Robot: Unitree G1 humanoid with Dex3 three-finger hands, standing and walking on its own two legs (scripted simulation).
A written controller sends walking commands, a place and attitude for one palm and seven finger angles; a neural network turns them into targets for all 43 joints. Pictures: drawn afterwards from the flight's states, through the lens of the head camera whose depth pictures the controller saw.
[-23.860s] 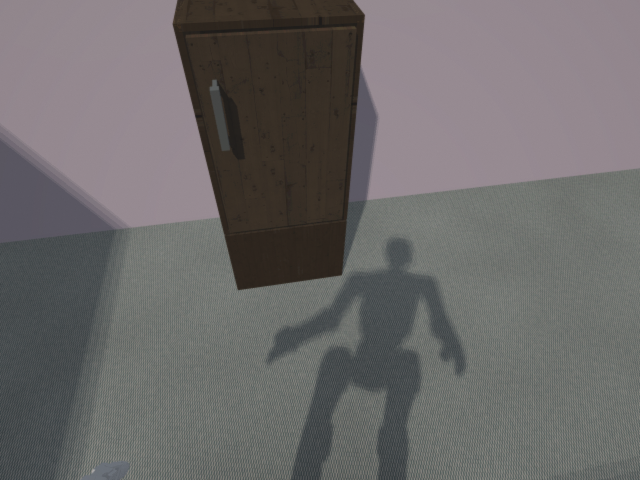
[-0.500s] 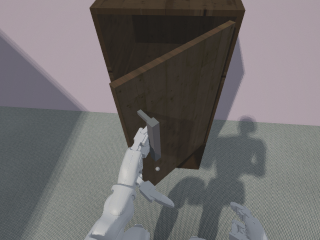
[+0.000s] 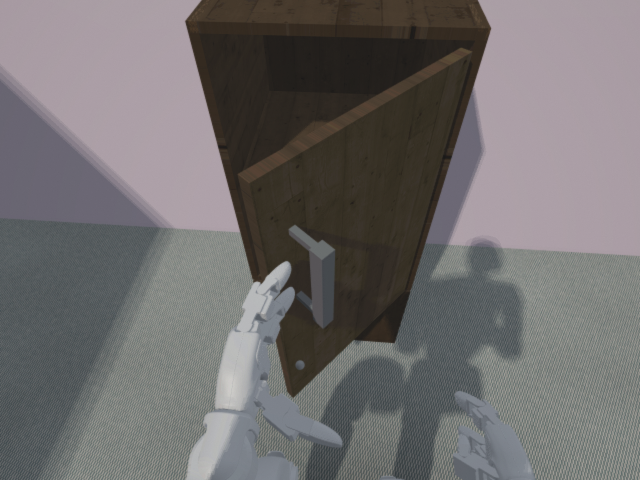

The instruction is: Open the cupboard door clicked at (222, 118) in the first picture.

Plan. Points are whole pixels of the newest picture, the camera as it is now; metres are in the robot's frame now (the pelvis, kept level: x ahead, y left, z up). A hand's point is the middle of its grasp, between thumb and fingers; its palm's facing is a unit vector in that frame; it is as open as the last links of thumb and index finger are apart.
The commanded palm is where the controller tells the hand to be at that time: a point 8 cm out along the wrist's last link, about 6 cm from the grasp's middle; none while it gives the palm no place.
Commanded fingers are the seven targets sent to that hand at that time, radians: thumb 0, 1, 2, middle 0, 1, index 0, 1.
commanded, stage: slide the hand sideways off the handle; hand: left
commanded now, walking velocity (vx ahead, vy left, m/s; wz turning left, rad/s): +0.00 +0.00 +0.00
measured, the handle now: (311, 279) +0.35 +0.03 +0.07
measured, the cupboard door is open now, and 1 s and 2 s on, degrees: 49 49 49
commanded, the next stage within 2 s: draw the hand back to the body in 0.52 s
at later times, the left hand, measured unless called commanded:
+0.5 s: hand (260, 402) +0.20 +0.07 +0.06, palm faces -0.09 -1.00 -0.01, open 16.3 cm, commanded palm +0.18 +0.14 +0.06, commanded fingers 0.00 -0.50 0.30 -0.15 -0.30 -0.15 -0.30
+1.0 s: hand (191, 391) +0.20 +0.13 +0.11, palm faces -0.05 -1.00 -0.05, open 16.3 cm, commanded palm +0.17 +0.19 +0.12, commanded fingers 0.00 -0.50 0.30 -0.15 -0.30 -0.15 -0.30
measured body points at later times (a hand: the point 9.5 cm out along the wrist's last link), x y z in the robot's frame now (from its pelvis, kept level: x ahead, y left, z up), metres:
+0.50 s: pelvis +0.01 -0.02 -0.01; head +0.04 -0.03 +0.44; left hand +0.20 +0.13 +0.07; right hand +0.19 -0.24 -0.08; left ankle +0.05 +0.10 -0.66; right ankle -0.01 -0.11 -0.66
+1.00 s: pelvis +0.01 -0.01 +0.01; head +0.01 -0.02 +0.46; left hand +0.19 +0.19 +0.12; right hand +0.19 -0.23 -0.05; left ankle +0.05 +0.10 -0.66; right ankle -0.01 -0.11 -0.66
